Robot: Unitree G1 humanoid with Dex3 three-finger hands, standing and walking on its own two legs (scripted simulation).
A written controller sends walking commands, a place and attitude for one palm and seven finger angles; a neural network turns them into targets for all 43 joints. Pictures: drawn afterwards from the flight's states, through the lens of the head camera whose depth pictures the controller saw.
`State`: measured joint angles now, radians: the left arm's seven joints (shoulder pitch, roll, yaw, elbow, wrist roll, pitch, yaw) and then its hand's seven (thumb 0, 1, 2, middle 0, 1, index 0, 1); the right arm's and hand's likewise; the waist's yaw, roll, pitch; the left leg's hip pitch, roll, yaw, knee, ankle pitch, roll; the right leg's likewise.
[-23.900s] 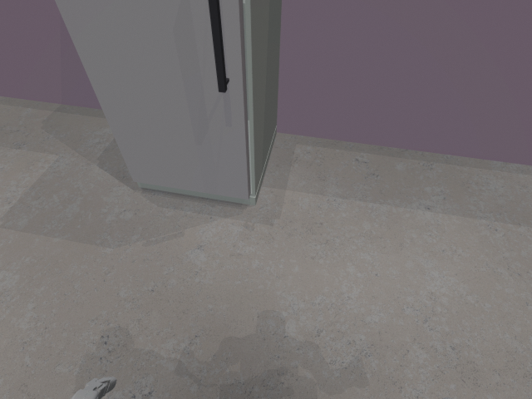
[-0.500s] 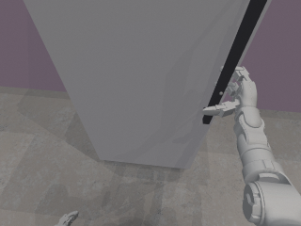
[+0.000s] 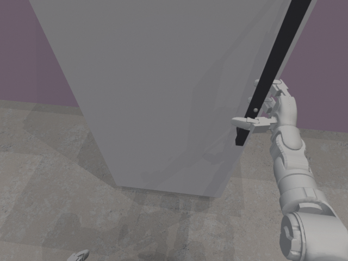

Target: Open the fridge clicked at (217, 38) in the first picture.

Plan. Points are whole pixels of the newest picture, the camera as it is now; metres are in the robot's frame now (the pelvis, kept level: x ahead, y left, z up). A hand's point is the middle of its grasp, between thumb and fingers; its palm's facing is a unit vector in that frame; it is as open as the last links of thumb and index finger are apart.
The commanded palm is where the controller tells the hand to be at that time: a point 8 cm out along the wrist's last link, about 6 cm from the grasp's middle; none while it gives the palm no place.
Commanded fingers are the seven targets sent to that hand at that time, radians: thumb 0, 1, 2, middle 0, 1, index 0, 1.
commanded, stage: grip the handle and tug to test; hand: right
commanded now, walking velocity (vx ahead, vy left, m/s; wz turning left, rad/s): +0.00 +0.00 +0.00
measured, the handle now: (262, 80) +0.51 -0.14 +0.16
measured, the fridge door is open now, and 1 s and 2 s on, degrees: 0 0 14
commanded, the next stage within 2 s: pull the door a little, standing still in 1.16 s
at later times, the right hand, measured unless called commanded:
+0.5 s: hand (250, 107) +0.46 -0.11 +0.12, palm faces +0.02 +1.00 +0.00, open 5.6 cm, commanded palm +0.42 -0.17 +0.12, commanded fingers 0.00 -0.90 -0.90 0.45 1.40 0.45 1.40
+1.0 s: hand (250, 108) +0.45 -0.11 +0.12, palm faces +0.02 +1.00 +0.01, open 5.7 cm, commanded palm +0.41 -0.17 +0.12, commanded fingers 0.00 -0.90 -0.90 0.45 1.40 0.45 1.40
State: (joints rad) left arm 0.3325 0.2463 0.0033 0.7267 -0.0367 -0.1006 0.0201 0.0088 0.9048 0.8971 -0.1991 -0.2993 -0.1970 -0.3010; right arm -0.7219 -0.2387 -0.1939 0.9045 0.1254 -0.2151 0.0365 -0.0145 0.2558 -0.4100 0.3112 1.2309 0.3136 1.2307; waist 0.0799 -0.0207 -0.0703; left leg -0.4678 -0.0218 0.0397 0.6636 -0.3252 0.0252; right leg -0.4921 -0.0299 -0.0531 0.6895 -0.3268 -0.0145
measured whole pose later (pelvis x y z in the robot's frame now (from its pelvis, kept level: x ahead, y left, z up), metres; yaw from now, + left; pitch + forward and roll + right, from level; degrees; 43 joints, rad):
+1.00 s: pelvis +0.01 +0.01 +0.00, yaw +1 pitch +8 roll +0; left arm 0.32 0.25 0.00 0.68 -0.04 -0.07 0.02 0.01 0.91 0.90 -0.20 -0.30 -0.20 -0.30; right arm -0.64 -0.23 -0.21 0.79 0.13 -0.17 0.04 0.01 -0.73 -0.80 0.35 1.39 0.36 1.39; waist 0.08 -0.02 -0.08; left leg -0.44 -0.03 0.02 0.64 -0.33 0.03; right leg -0.45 -0.04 -0.07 0.65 -0.33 0.00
